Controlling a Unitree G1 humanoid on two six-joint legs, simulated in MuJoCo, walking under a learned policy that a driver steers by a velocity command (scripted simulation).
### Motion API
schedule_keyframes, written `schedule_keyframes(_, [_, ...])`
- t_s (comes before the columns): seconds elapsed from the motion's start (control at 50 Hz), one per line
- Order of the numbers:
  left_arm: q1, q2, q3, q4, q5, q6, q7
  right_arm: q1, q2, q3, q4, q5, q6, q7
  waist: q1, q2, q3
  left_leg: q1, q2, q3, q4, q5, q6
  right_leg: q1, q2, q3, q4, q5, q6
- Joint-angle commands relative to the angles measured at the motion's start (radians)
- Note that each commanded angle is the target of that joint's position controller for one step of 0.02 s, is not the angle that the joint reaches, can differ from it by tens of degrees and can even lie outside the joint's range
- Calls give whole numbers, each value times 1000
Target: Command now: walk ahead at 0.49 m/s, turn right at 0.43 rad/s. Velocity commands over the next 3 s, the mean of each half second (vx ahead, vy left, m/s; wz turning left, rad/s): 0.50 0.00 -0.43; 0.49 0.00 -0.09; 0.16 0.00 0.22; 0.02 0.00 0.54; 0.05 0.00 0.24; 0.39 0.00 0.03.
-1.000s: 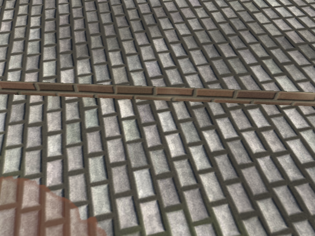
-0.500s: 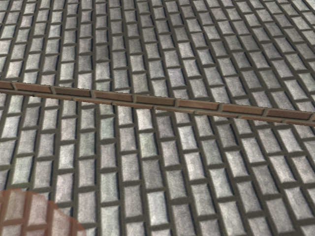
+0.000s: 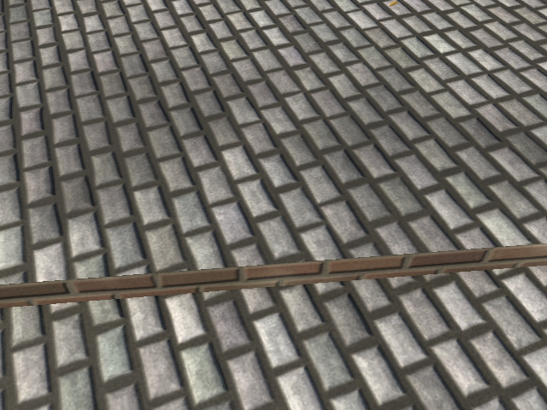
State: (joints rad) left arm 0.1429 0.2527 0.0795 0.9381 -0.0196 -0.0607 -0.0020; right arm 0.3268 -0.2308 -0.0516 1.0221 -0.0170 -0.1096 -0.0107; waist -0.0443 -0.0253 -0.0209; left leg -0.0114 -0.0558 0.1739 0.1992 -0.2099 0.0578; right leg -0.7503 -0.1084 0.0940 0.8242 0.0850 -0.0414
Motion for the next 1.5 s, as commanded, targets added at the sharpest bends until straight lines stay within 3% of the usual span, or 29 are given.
schedule_keyframes(0.02, [-115,18,-8,-85,3,-11,-19,1,-145,-24,-47,5,-6,-14,-12,51,111,-43,295,-60,-113,206,95,-9,0,-55,-102,63,0])
schedule_keyframes(0.1, [-207,10,-20,-158,-1,-11,-48,54,-167,-34,-38,16,27,-15,-39,52,138,131,346,-17,-22,348,91,-67,18,-118,-183,-82,-23])
schedule_keyframes(0.16, [-157,54,-2,-190,-5,-11,-66,10,-211,-47,-67,24,48,-25,24,118,68,155,356,32,159,833,60,112,99,-214,-200,-246,-73])
schedule_keyframes(0.18, [-27,48,-7,-148,88,5,-61,64,-171,-34,-46,-45,37,-17,56,136,41,170,325,88,298,921,43,237,163,-271,-255,-305,-99])
schedule_keyframes(0.2, [119,75,13,-107,97,0,-49,104,-175,-35,-37,-36,36,-12,104,132,-40,91,315,95,519,918,31,460,222,-282,-290,-294,-131])
schedule_keyframes(0.22, [276,152,43,-71,103,-3,-35,93,-180,-33,-64,-28,31,-9,183,84,-146,-119,299,90,800,665,0,736,129,-114,-304,-322,-183])
schedule_keyframes(0.24, [281,297,78,-84,93,7,-23,116,-69,-11,-150,4,17,18,123,-213,-271,-578,95,62,1211,-237,-69,1076,-201,456,-356,-253,-364])
schedule_keyframes(0.26, [328,284,74,-88,57,21,-17,-39,-150,-25,-184,1,4,25,178,-54,-331,-685,46,-169,1307,-306,-66,1097,-228,656,-479,-128,-372])
schedule_keyframes(0.28, [283,274,71,-76,53,24,-7,-121,-123,-15,-223,11,-5,29,164,-34,-216,-760,107,-215,1279,-205,-43,1037,-201,478,-476,-75,-335])
schedule_keyframes(0.32, [170,141,35,-85,41,17,-1,-89,-112,-6,-198,-5,-3,21,84,51,-63,-661,181,-212,1086,-116,-33,773,-130,292,-515,41,-260])
schedule_keyframes(0.36, [122,90,13,-92,33,5,-4,-32,-112,-5,-188,-28,38,22,28,28,-53,-531,193,-210,1003,-126,-47,637,-86,203,-565,93,-243])
schedule_keyframes(0.44, [178,134,16,-56,29,-21,-10,-84,-91,4,-213,-32,68,36,27,-3,19,-546,200,-166,812,-30,-72,578,-46,110,-652,85,-235])
schedule_keyframes(0.62, [281,145,4,-4,37,-24,-6,-329,-92,11,-299,-9,56,47,119,-35,88,-579,141,-125,415,181,-49,760,-55,66,-652,67,-164])
schedule_keyframes(0.68, [250,167,5,1,43,-26,4,-277,-114,1,-296,-9,46,41,77,-51,86,-467,103,-122,350,93,-12,786,-82,66,-579,225,-131])
schedule_keyframes(0.72, [218,174,4,2,45,-25,5,-68,-137,-15,-231,-16,33,21,-24,-12,-16,-217,44,-92,252,72,25,775,-30,15,-324,445,-98])
schedule_keyframes(0.74, [213,144,-10,-14,41,-30,6,92,-189,-31,-194,-36,22,5,-88,45,-123,15,157,-207,239,67,65,641,18,-19,-98,292,-75])
schedule_keyframes(0.76, [306,54,-31,-43,5,-33,2,192,-323,-63,-182,-53,21,2,-63,279,-228,266,427,-638,160,-23,175,326,178,-112,262,-192,-29])
schedule_keyframes(0.78, [319,109,-18,-22,29,-30,4,143,-287,-59,-174,-21,37,17,-31,264,-220,229,470,-845,55,-33,206,204,212,-25,380,-592,-43])
schedule_keyframes(0.82, [217,110,-20,-26,45,-23,-8,-35,-146,-23,-210,-1,40,30,21,72,-4,-15,385,-587,19,-130,174,178,96,-4,375,-454,-54])
schedule_keyframes(0.86, [183,88,-27,-33,59,-7,-18,-65,-104,-7,-195,-4,31,23,55,103,58,-124,301,-425,-34,34,120,230,46,-33,280,-386,-36])
schedule_keyframes(1.06, [11,11,-68,-62,48,17,-19,52,-121,4,-103,-2,13,18,38,122,35,-100,206,-126,61,854,90,307,83,-172,-98,-191,44])
schedule_keyframes(1.14, [75,22,-67,-18,44,15,12,79,-92,15,-73,-3,29,6,41,146,10,-75,228,-168,189,886,91,430,129,-177,-180,-205,8])
schedule_keyframes(1.18, [212,36,-56,26,54,-7,30,20,-117,9,-79,21,35,-2,128,88,-4,-97,194,-195,382,808,58,592,130,-162,-426,-28,-15])
schedule_keyframes(1.2, [292,103,-41,44,67,-24,38,31,-97,14,-97,39,32,-3,140,12,-77,-217,152,-198,532,499,16,791,-19,-38,-433,397,-35])
schedule_keyframes(1.22, [311,172,-27,30,69,-21,38,120,7,35,-114,57,41,-6,89,-190,-180,-365,14,-139,813,-301,-18,943,-313,188,-364,942,-179])
schedule_keyframes(1.24, [278,156,-23,8,33,-8,29,157,-31,19,-82,45,78,-22,80,-104,-236,-362,12,-201,964,-444,-20,857,-340,190,-364,840,-262])
schedule_keyframes(1.3, [98,55,-45,-53,35,21,49,31,-74,-14,-113,-20,120,-15,35,-63,12,-449,75,-190,1074,-331,-50,559,-222,58,-532,171,-212])
schedule_keyframes(1.44, [71,67,-29,-92,56,40,77,15,-1,-16,-163,-17,178,-14,7,-111,-26,-383,75,-116,909,-236,-92,465,-165,-148,-502,18,-182])
schedule_keyframes(1.5, [84,94,-16,-107,60,49,71,-41,-20,-14,-212,-9,188,-14,40,-125,-42,-317,83,-96,718,-239,-67,474,-202,-142,-487,-66,-171])
